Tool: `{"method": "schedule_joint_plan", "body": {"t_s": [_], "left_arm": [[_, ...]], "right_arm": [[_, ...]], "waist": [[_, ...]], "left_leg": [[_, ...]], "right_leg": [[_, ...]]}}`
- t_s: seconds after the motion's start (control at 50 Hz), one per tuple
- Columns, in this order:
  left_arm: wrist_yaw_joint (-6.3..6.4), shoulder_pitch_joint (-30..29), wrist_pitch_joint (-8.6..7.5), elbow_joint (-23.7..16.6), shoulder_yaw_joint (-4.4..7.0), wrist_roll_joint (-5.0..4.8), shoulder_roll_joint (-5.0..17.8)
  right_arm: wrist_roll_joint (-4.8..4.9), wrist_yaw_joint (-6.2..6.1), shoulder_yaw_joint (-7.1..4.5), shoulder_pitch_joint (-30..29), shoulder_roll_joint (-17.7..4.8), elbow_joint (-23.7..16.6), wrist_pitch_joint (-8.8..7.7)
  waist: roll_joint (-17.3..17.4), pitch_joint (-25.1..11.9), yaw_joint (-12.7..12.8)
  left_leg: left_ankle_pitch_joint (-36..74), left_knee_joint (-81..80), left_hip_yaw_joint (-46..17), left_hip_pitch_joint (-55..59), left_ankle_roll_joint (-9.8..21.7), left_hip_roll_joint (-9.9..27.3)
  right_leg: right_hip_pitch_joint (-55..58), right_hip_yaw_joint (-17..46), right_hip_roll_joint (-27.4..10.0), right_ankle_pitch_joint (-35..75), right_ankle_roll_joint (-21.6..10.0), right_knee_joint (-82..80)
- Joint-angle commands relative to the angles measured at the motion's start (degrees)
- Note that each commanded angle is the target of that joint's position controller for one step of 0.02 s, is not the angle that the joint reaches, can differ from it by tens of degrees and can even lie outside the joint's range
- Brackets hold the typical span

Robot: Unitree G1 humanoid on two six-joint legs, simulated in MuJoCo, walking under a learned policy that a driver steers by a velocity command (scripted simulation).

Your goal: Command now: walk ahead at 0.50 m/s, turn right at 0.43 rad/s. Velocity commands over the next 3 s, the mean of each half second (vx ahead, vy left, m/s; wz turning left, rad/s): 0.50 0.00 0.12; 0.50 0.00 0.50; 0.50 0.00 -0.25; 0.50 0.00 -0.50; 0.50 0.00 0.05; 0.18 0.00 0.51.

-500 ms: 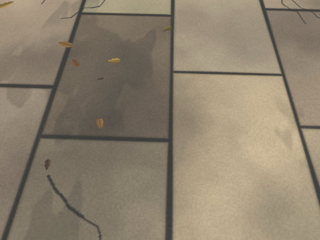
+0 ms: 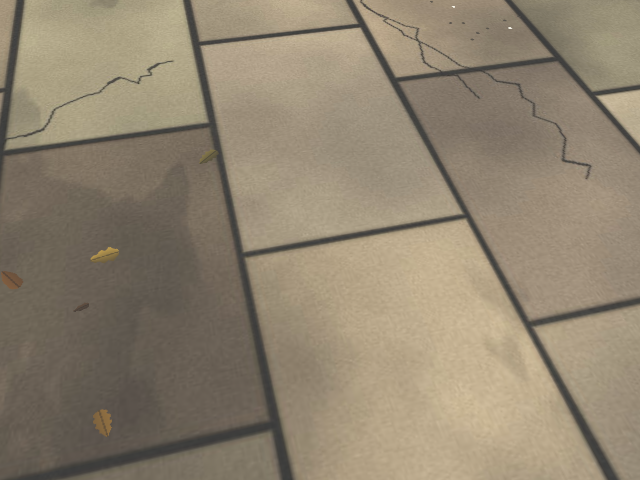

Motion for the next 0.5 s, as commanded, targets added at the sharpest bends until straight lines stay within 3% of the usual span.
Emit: {"method": "schedule_joint_plan", "body": {"t_s": [0.02,0.06,0.1,0.14,0.2,0.28,0.32,0.34,0.36,0.38,0.4,0.42,0.44,0.46,0.5], "left_arm": [[-0.33,-3.95,-1.23,-6.31,1.46,0.49,5.26],[-0.69,-3.4,-1.1,-6.07,1.03,0.27,3.26],[-0.77,-5.67,-1.32,-6.94,0.42,1.16,1.93],[-0.96,-9.47,-2.11,-7.83,-0.3,1.56,0.89],[-1.61,-15.02,-3.08,-8.43,-0.83,1.07,0.11],[-2.43,-19.92,-4.03,-9.75,-0.24,0.26,1.91],[-2.51,-17.64,-4.55,-9.32,0.55,0.18,3.43],[-2.21,-13.74,-4.64,-8.06,1.32,0.43,4.61],[-1.6,-7.22,-4.7,-6.61,2.49,1.06,6.95],[-0.79,2.92,-4.42,-5.65,3.63,2.23,11.37],[-1.11,5.15,-3.61,-4.56,4.1,2.72,14.3],[-1.3,4.31,-3.57,-4.14,3.09,1.96,9.19],[-1.3,1.52,-3.68,-4.15,2.08,1.36,6.11],[-1.5,-2.04,-3.75,-4.11,1.36,1.55,4.27],[-1.72,-6.3,-4.09,-3.4,0.87,2.02,2.14]], "right_arm": [[-0.46,-0.19,-1.48,6.26,-5.68,-0.53,0.17],[0.04,0.0,-1.31,6.61,-5.23,0.73,-0.17],[0.77,0.08,-1.61,7.42,-6.94,1.94,-0.24],[1.29,-0.16,-1.95,7.87,-8.53,2.6,0.29],[1.85,-0.48,-2.26,9.82,-10.22,3.78,1.17],[2.41,-0.71,-2.34,13.85,-10.98,5.5,2.25],[2.58,-1.06,-2.51,13.36,-11.51,5.69,2.81],[2.46,-1.19,-2.32,13.11,-11.0,5.66,2.94],[1.99,-1.17,-1.64,12.75,-9.01,5.32,2.79],[0.46,-1.17,-0.07,11.84,-4.6,3.26,2.48],[1.96,-1.26,0.88,18.35,-1.51,1.63,1.52],[3.19,-1.38,-0.56,16.47,-7.32,2.79,1.52],[3.23,-1.27,-1.27,12.26,-9.26,2.08,1.77],[2.71,-1.34,-1.36,10.56,-8.53,2.16,2.2],[2.17,-1.04,-1.53,9.6,-6.82,1.75,3.33]], "waist": [[7.44,-0.46,-3.03],[8.76,-0.2,-1.95],[7.9,0.46,-1.47],[6.76,0.65,-2.32],[6.89,1.03,-4.16],[8.0,1.22,-5.35],[8.59,0.4,-2.86],[8.22,-1.43,-0.64],[7.05,-5.55,2.57],[-1.31,-14.44,6.69],[-16.74,-19.18,3.62],[-10.37,-14.38,4.7],[-7.05,-7.83,4.5],[-4.25,-4.82,2.74],[-4.79,-0.45,-0.15]], "left_leg": [[-3.95,-16.48,-21.64,17.76,9.16,16.43],[0.92,-18.51,-17.21,15.07,10.13,14.47],[6.83,-19.92,-15.6,14.5,11.97,14.52],[10.7,-20.48,-13.48,14.5,12.34,13.95],[11.73,-19.79,-9.95,12.75,10.98,11.95],[9.15,-16.87,-12.88,14.67,9.94,13.69],[7.94,-13.8,-14.58,14.86,8.4,14.22],[10.46,-10.07,-13.78,13.47,7.15,12.76],[11.88,-1.39,-11.38,9.78,5.24,9.5],[-2.24,17.19,-7.27,-0.7,2.51,4.89],[-24.18,33.14,-4.53,-18.27,0.34,-0.01],[-21.95,40.79,-7.95,-23.95,-0.03,3.05],[-16.67,41.92,-7.73,-25.43,0.16,4.91],[-12.37,40.95,-6.98,-23.22,-0.2,6.6],[-7.64,37.42,-7.2,-19.25,-0.82,8.75]], "right_leg": [[-20.0,1.25,-6.93,6.2,0.38,3.82],[-17.56,-0.56,-7.4,6.8,0.5,-0.37],[-18.26,-2.89,-8.3,8.22,1.11,-6.58],[-17.57,-4.22,-8.64,12.66,1.84,-14.9],[-11.85,-5.76,-6.58,20.53,2.86,-26.91],[-6.84,-5.68,-4.41,22.32,2.64,-34.86],[-0.88,-5.59,-3.98,21.7,1.23,-39.08],[6.01,-6.23,-3.52,21.52,0.07,-41.01],[16.6,-4.39,-6.1,21.39,-1.83,-41.03],[32.1,7.5,-18.43,21.74,-5.64,-39.7],[42.36,29.79,-29.11,10.63,-13.88,-45.51],[38.21,31.23,-27.41,1.35,-13.89,-48.36],[32.25,22.3,-25.02,2.79,-11.81,-49.22],[26.14,15.99,-22.21,7.98,-10.39,-50.81],[17.54,7.19,-18.98,16.3,-9.14,-54.41]]}}
Next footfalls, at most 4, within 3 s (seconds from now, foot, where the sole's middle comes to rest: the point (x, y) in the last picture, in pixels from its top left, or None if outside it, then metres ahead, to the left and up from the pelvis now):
0.38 right None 0.33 -0.14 -0.77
0.86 left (242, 452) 0.54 0.18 -0.77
1.44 right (292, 304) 0.91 0.10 -0.77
1.90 left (209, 227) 1.16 0.34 -0.77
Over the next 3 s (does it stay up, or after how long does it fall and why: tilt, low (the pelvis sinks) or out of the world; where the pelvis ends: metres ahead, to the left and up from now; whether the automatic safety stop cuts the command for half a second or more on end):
stays up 1.45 0.21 0.00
